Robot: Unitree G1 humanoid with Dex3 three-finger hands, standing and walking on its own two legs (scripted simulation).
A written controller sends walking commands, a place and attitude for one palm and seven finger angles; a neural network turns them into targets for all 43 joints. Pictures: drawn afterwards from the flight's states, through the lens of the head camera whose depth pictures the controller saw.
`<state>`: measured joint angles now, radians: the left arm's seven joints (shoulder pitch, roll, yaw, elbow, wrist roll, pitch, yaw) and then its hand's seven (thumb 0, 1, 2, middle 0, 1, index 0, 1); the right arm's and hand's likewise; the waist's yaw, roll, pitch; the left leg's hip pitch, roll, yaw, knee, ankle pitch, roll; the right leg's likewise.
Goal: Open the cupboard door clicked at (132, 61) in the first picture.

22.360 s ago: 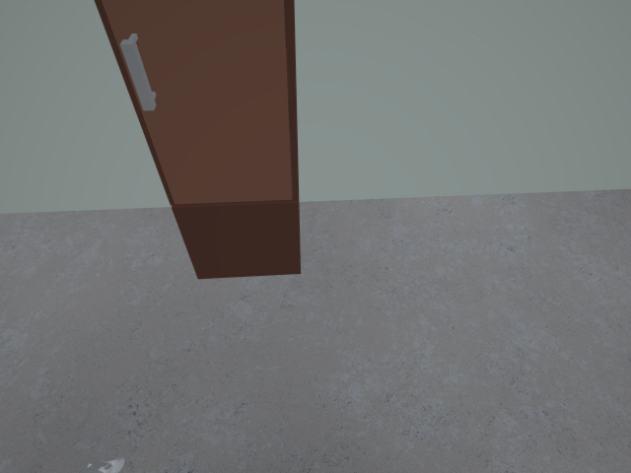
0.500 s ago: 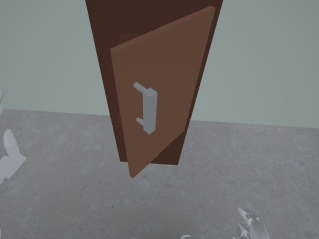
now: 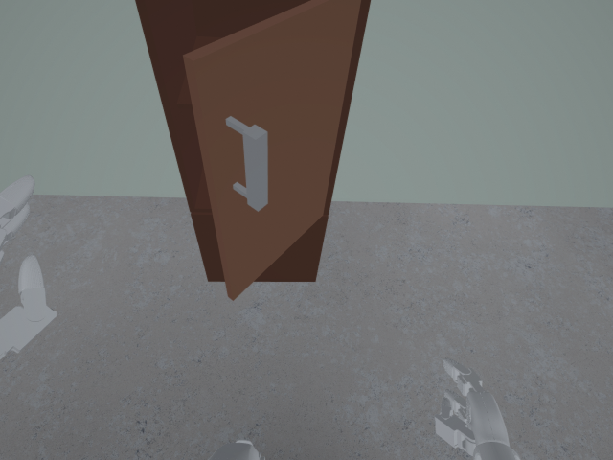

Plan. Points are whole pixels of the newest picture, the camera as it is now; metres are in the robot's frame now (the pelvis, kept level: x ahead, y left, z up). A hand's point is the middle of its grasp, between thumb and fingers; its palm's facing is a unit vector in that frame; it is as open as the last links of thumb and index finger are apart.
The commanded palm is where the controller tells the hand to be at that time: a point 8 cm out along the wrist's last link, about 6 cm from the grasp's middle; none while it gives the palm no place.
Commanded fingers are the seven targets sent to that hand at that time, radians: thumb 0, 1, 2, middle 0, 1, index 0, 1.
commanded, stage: step back with the hand held close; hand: left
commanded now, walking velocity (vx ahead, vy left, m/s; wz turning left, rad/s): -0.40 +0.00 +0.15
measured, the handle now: (246, 165) +0.50 +0.14 +0.08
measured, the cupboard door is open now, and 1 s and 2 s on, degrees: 49 49 49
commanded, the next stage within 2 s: stop stepping back and stand still in 0.04 s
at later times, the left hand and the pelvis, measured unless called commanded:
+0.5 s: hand out of the picture +0.05 +0.26 +0.16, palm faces +0.49 -0.76 -0.42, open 7.4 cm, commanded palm +0.00 +0.29 +0.17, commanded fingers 0.00 0.90 0.90 -0.20 -0.30 -0.20 -0.30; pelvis -0.13 -0.02 +0.00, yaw +3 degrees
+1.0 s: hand out of the picture +0.03 +0.28 +0.11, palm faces +0.46 -0.76 -0.46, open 7.4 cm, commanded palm none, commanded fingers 0.00 0.90 0.90 -0.20 -0.30 -0.20 -0.30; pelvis -0.15 +0.00 -0.01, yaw +7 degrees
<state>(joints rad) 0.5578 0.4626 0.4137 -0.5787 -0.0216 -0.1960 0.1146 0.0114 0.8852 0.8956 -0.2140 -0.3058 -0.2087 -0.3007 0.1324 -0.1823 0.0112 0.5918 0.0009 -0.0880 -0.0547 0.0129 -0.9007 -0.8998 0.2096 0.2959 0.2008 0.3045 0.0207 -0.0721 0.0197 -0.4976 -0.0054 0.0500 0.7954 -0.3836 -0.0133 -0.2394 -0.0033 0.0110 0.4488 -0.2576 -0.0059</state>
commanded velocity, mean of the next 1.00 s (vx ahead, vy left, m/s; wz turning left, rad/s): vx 0.09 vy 0.01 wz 0.01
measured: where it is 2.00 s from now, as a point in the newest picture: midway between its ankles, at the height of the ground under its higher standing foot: outside the picture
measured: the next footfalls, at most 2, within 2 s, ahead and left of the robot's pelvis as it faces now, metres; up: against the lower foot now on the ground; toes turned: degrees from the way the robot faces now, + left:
left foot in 0.08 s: +0.05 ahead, +0.11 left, +0.00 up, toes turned +3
right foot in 0.32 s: -0.07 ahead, -0.12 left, +0.00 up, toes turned +8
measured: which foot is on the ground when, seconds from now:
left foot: up 0.00-0.06, down 0.08-0.32, up 0.34-0.54, down 0.56-1.00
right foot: down 0.00-0.10, up 0.12-0.30, down 0.32-1.00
